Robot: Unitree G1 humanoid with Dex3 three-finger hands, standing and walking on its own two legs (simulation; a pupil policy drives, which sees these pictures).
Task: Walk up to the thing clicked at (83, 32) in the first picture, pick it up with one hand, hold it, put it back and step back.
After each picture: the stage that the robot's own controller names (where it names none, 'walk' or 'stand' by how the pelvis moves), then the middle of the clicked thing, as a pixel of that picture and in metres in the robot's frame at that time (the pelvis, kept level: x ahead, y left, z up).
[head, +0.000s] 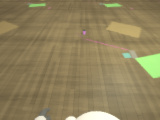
stand; (84, 32) +2.29 +0.19 -0.72
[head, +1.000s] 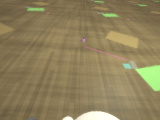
walk; (83, 39) +2.15 +0.15 -0.71
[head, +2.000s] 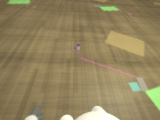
walk; (78, 46) +1.50 +0.16 -0.71
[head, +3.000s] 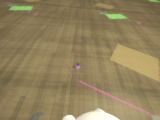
walk; (77, 65) +1.00 +0.15 -0.72
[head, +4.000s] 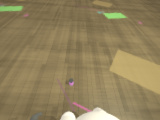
walk; (71, 82) +0.62 +0.20 -0.71
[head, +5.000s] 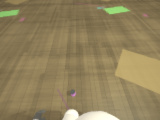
stand; (73, 92) +0.42 +0.20 -0.70
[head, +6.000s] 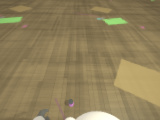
stand; (71, 102) +0.36 +0.20 -0.72
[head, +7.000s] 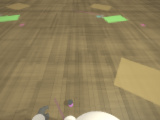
stand; (70, 103) +0.34 +0.20 -0.71
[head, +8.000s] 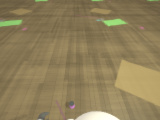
stand; (71, 104) +0.36 +0.19 -0.72
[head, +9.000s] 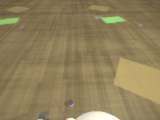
stand; (71, 103) +0.35 +0.21 -0.72
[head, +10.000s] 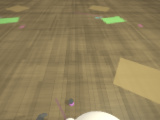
stand; (71, 102) +0.37 +0.20 -0.73
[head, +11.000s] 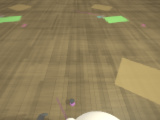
stand; (72, 102) +0.36 +0.19 -0.73
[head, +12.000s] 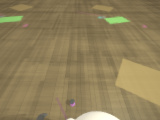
stand; (72, 102) +0.36 +0.18 -0.73
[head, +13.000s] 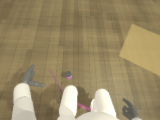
go down; (68, 75) +0.42 +0.19 -0.51
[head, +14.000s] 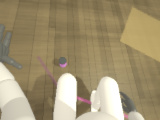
go down; (62, 62) +0.46 +0.21 -0.32
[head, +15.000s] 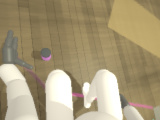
close in; (46, 54) +0.45 +0.24 -0.25
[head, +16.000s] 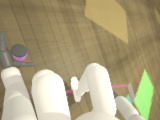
close; (19, 53) +0.44 +0.27 -0.23
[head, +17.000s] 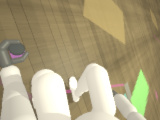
close; (17, 52) +0.43 +0.28 -0.23
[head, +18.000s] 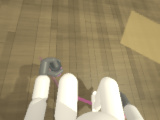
lift; (56, 69) +0.34 +0.24 -0.09
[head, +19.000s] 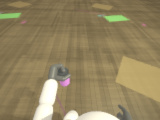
hold; (64, 77) +0.32 +0.17 +0.03
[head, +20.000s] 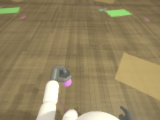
hold; (65, 77) +0.33 +0.17 -0.01
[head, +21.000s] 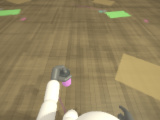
crouch; (65, 77) +0.33 +0.17 -0.01
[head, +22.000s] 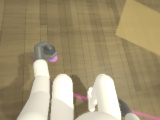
crouch; (51, 54) +0.46 +0.23 -0.12
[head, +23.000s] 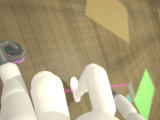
lower; (16, 53) +0.43 +0.28 -0.23
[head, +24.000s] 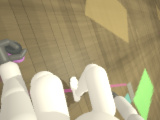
lower; (16, 53) +0.43 +0.29 -0.23
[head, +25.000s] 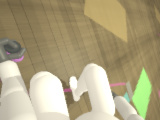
lower; (15, 52) +0.44 +0.28 -0.23
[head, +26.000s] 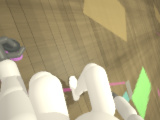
lower; (14, 51) +0.44 +0.28 -0.23
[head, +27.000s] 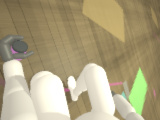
open; (18, 51) +0.44 +0.26 -0.24
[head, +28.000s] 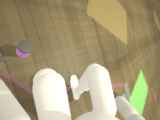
stand; (24, 49) +0.43 +0.26 -0.24
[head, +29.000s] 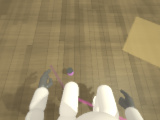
walk; (70, 71) +0.43 +0.18 -0.46
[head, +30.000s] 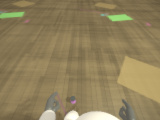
stand; (73, 99) +0.38 +0.16 -0.66
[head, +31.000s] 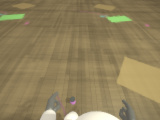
stand; (72, 100) +0.38 +0.17 -0.67
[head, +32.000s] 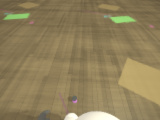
stand; (74, 99) +0.39 +0.16 -0.70
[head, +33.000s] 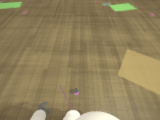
walk; (76, 91) +0.41 +0.13 -0.70
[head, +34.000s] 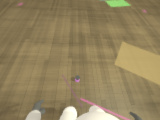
walk; (77, 78) +0.58 +0.11 -0.71
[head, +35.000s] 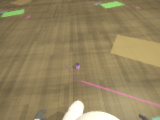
walk; (77, 65) +0.90 +0.26 -0.70
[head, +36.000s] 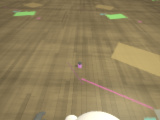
stand; (79, 64) +1.07 +0.17 -0.71
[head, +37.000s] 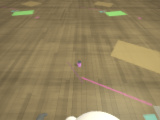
stand; (79, 63) +1.07 +0.18 -0.72
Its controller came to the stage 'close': yes
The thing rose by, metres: 0.70
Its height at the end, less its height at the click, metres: +0.00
